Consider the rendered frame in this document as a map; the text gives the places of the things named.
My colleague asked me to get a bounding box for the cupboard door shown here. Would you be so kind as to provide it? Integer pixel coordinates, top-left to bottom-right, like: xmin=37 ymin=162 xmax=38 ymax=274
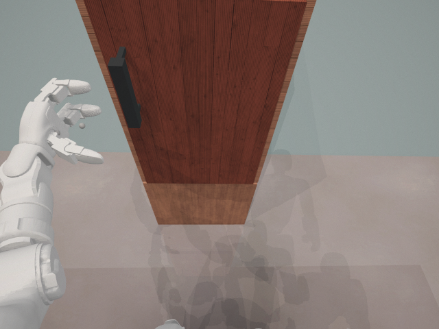
xmin=84 ymin=0 xmax=307 ymax=184

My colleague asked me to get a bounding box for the robot left upper arm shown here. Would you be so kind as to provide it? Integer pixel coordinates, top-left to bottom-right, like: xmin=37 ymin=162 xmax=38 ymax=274
xmin=0 ymin=243 xmax=66 ymax=329

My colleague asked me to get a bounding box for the left robot hand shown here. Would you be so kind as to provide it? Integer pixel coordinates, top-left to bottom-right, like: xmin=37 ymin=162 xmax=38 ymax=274
xmin=19 ymin=78 xmax=104 ymax=165

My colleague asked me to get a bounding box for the handle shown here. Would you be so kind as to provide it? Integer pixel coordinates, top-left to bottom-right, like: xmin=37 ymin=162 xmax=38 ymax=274
xmin=108 ymin=47 xmax=142 ymax=128

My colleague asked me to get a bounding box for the left robot shin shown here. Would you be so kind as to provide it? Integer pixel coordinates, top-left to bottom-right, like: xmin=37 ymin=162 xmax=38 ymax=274
xmin=165 ymin=319 xmax=180 ymax=325

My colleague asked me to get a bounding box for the robot left forearm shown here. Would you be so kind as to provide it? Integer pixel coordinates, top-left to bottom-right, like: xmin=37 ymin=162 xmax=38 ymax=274
xmin=0 ymin=143 xmax=55 ymax=253

